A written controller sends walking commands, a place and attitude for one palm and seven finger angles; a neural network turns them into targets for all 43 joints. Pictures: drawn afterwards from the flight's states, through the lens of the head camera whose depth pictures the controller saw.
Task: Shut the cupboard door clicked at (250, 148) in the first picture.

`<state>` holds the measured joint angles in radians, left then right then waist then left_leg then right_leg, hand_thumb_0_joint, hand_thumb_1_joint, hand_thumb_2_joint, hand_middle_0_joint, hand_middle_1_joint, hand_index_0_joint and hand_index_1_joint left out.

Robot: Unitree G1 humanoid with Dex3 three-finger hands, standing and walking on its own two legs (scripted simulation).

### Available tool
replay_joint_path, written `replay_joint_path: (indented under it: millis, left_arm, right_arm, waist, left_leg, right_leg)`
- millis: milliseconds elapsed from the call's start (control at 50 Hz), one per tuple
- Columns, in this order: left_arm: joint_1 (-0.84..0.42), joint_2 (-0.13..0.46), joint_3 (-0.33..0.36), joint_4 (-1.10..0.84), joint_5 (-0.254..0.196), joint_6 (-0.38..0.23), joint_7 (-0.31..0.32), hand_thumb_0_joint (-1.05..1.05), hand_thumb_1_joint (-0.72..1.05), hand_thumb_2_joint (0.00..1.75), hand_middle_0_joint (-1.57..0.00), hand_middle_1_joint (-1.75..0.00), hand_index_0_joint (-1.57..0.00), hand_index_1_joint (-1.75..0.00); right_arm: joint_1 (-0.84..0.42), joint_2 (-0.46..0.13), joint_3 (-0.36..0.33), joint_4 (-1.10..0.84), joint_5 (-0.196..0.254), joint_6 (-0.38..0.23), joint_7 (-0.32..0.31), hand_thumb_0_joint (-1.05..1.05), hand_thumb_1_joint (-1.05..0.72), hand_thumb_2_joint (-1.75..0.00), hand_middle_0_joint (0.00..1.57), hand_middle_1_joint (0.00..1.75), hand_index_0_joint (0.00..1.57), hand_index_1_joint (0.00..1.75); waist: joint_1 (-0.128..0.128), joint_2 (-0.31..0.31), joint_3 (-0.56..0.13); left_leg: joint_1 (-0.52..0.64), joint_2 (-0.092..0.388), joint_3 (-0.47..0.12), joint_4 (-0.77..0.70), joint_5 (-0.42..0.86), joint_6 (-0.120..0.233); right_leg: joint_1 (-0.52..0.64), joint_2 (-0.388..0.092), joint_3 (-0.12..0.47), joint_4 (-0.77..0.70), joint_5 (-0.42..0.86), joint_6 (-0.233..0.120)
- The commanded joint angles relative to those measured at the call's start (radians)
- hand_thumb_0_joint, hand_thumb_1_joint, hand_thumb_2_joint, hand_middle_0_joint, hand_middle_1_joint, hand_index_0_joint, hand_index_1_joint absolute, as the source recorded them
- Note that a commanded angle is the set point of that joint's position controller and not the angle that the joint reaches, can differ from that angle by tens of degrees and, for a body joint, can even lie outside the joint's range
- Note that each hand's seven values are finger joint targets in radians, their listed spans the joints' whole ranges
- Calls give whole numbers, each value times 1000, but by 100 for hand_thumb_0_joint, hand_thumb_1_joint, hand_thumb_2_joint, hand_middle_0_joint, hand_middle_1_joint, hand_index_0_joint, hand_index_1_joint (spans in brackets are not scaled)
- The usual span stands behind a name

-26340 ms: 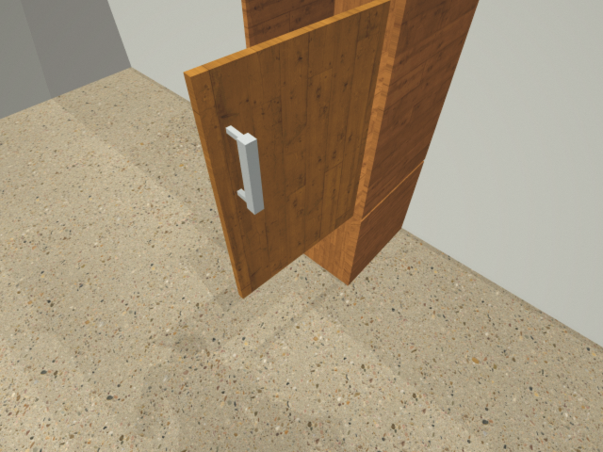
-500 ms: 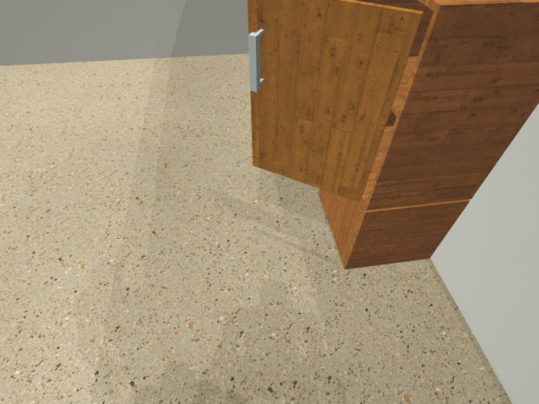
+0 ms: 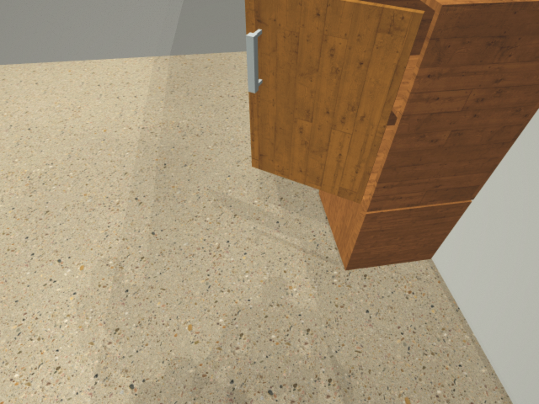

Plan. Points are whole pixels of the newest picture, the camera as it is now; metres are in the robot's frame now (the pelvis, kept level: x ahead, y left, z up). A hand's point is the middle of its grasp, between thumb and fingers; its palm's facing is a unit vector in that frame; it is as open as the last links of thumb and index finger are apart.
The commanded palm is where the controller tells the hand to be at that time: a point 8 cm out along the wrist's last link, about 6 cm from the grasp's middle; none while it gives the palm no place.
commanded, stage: look to check the result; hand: left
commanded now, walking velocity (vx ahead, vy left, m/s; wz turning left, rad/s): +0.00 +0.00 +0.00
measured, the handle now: (256, 61) +0.93 +0.08 +0.07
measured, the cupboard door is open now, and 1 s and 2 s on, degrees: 55 55 55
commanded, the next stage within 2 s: walk to a spot facing it in 0.08 s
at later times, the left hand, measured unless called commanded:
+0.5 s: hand out of the picture +0.04 +0.21 -0.18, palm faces +0.11 -0.96 -0.25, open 7.4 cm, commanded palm none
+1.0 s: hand out of the picture +0.02 +0.21 -0.16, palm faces +0.38 -0.88 -0.28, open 7.4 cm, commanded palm none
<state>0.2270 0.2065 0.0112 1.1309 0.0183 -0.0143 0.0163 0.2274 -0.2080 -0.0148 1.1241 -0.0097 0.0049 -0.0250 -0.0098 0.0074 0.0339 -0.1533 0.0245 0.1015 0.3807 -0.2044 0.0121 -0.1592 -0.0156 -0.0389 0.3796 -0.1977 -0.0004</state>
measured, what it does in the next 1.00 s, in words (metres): lifts its right foot, turning left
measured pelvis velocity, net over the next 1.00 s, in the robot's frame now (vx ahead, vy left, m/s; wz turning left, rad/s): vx -0.01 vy -0.03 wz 0.42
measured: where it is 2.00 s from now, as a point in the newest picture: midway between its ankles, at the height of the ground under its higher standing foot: outside the picture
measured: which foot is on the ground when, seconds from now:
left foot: down 0.00-1.00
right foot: down 0.00-0.60, up 0.62-1.00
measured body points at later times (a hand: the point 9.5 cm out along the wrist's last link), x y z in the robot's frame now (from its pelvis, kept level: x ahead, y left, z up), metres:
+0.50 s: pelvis +0.00 +0.00 -0.01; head +0.03 +0.00 +0.44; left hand +0.03 +0.26 -0.16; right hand +0.06 -0.25 -0.17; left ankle +0.00 +0.11 -0.74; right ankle +0.01 -0.12 -0.75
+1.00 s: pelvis -0.01 -0.03 -0.01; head +0.05 -0.01 +0.43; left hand +0.00 +0.26 -0.14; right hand +0.12 -0.26 -0.16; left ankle +0.00 +0.10 -0.75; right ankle +0.02 -0.16 -0.74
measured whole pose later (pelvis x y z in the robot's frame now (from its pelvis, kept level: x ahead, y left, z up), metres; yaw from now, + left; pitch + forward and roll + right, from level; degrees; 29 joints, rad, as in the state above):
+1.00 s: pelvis -0.01 -0.03 -0.01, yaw +24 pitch +3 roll -1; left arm 0.13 0.23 0.06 0.88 0.02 0.03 0.02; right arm 0.23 -0.22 -0.08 0.95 -0.02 0.06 -0.01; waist -0.04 0.03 0.07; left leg -0.39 -0.07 -0.16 0.50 -0.16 0.00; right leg -0.30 -0.01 0.01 0.58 -0.34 0.05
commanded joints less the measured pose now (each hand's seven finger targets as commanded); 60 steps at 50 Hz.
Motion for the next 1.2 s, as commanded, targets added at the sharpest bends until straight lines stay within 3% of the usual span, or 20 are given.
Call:
replay_joint_path:
  millis: [0,180,240,360,460,520,540,560,580,600,640,700,860,940,960,980,1000,1040,1100,1180]
  left_arm:
    - [10,156,29,-34,-3,-10,9,0,90,90,-20,-30,-20,-30]
    - [-32,198,34,-41,-3,-14,5,0,90,90,-20,-30,-20,-30]
    - [1,133,29,-42,-5,1,13,0,90,90,-20,-30,-20,-30]
    - [20,179,59,-91,-1,22,19,0,90,90,-20,-30,-20,-30]
    - [-6,200,83,-158,8,30,25,0,90,90,-20,-30,-20,-30]
    - [-56,194,91,-197,14,31,25,0,90,90,-20,-30,-20,-30]
    - [-62,176,91,-209,11,35,23,0,90,90,-20,-30,-20,-30]
    - [-33,122,85,-229,-1,44,17,0,90,90,-20,-30,-20,-30]
    - [-86,101,75,-264,-3,49,20,0,90,90,-20,-30,-20,-30]
    - [-97,114,78,-265,4,57,23,0,90,90,-20,-30,-20,-30]
    - [-104,117,88,-260,10,56,13,0,90,90,-20,-30,-20,-30]
    - [-67,99,87,-252,7,40,4,0,90,90,-20,-30,-20,-30]
    - [-87,85,76,-293,-1,41,7,0,90,90,-20,-30,-20,-30]
    - [54,120,87,-265,-5,37,13,0,90,90,-20,-30,-20,-30]
    - [89,159,97,-259,1,31,18,0,90,90,-20,-30,-20,-30]
    - [85,248,114,-274,18,23,25,0,90,90,-20,-30,-20,-30]
    - [12,270,105,-292,16,28,29,0,90,90,-20,-30,-20,-30]
    - [-129,187,90,-331,10,25,33,0,90,90,-20,-30,-20,-30]
    - [-101,149,76,-323,8,6,26,0,90,90,-20,-30,-20,-30]
    - [40,184,92,-290,11,3,27,0,90,90,-20,-30,-20,-30]
  right_arm:
    - [23,-147,-21,-38,-4,-18,-3,0,-90,-90,20,30,20,30]
    - [-22,-192,-25,-45,-3,-24,-2,0,-90,-90,20,30,20,30]
    - [9,-112,-8,-50,-3,-10,3,0,-90,-90,20,30,20,30]
    - [0,-121,-27,-100,-5,14,9,0,-90,-90,20,30,20,30]
    - [-2,-92,-48,-153,-9,38,17,0,-90,-90,20,30,20,30]
    - [29,-87,-55,-171,-5,38,29,0,-90,-90,20,30,20,30]
    - [72,-108,-59,-170,-6,30,32,0,-90,-90,20,30,20,30]
    - [114,-172,-69,-173,-17,21,27,0,-90,-90,20,30,20,30]
    - [163,-230,-85,-160,-31,21,12,0,-90,-90,20,30,20,30]
    - [169,-232,-85,-148,-30,25,7,0,-90,-90,20,30,20,30]
    - [94,-197,-79,-188,-25,17,-2,0,-90,-90,20,30,20,30]
    - [65,-183,-74,-202,-22,5,-10,0,-90,-90,20,30,20,30]
    - [67,-200,-95,-213,-26,23,0,0,-90,-90,20,30,20,30]
    - [-19,-196,-106,-250,-16,36,9,0,-90,-90,20,30,20,30]
    - [-26,-158,-105,-262,-8,40,14,0,-90,-90,20,30,20,30]
    - [-8,-95,-99,-278,-2,41,19,0,-90,-90,20,30,20,30]
    - [-22,-118,-105,-282,-14,41,20,0,-90,-90,20,30,20,30]
    - [41,-109,-108,-264,-22,57,33,0,-90,-90,20,30,20,30]
    - [23,-109,-94,-254,-13,50,49,0,-90,-90,20,30,20,30]
    - [-75,-83,-73,-290,-9,46,53,0,-90,-90,20,30,20,30]
  waist:
    - [2,-1,7]
    - [4,-1,-9]
    - [6,-8,-19]
    - [17,-26,-37]
    - [12,-185,-6]
    - [-20,-165,6]
    - [-39,-39,-20]
    - [-44,243,-15]
    - [-80,323,-16]
    - [-67,224,-40]
    - [-35,162,-17]
    - [-14,84,-78]
    - [-34,169,-110]
    - [34,168,-114]
    - [52,68,-112]
    - [55,-223,-89]
    - [39,-266,-26]
    - [-52,-153,3]
    - [-47,-198,-6]
    - [25,-198,-53]
  left_leg:
    - [5,106,-109,-95,63,9]
    - [25,113,-115,-107,104,9]
    - [-7,102,-115,-66,161,-2]
    - [-111,66,-121,70,200,-9]
    - [-195,9,-63,382,-189,-32]
    - [-146,47,-67,299,-191,-31]
    - [-69,86,-143,152,24,-9]
    - [-39,222,-417,5,291,59]
    - [-7,352,-606,-102,413,162]
    - [-38,341,-560,-120,228,167]
    - [-85,271,-527,-128,47,121]
    - [14,209,-434,-78,214,120]
    - [-2,168,-480,-50,224,146]
    - [-200,85,-473,3,88,86]
    - [-329,22,-422,72,-70,36]
    - [-502,-112,-262,322,-275,-41]
    - [-493,-121,-191,619,-369,-54]
    - [-440,-63,-210,826,-281,-45]
    - [-451,-23,-138,832,-190,-73]
    - [-432,-16,-62,619,-227,-80]
  right_leg:
    - [-20,-97,92,-85,71,-38]
    - [5,-103,91,-90,115,-40]
    - [18,-116,56,-37,150,-23]
    - [35,-181,34,55,206,-50]
    - [-36,-349,84,-16,183,-165]
    - [-104,-356,6,67,171,-135]
    - [-163,-291,-61,198,101,-70]
    - [-274,-134,-144,411,-156,22]
    - [-375,-43,-71,627,-440,49]
    - [-360,-61,36,720,-383,26]
    - [-409,-75,67,771,-251,34]
    - [-424,-61,66,744,-161,60]
    - [-282,-1,41,435,-228,65]
    - [14,35,20,110,-75,48]
    - [134,-50,86,-28,-84,25]
    - [179,-309,395,-174,-266,-73]
    - [-12,-472,493,-212,-248,-149]
    - [-146,-383,332,-173,-197,-147]
    - [-20,-273,90,-29,262,-124]
    - [159,-292,23,45,500,-110]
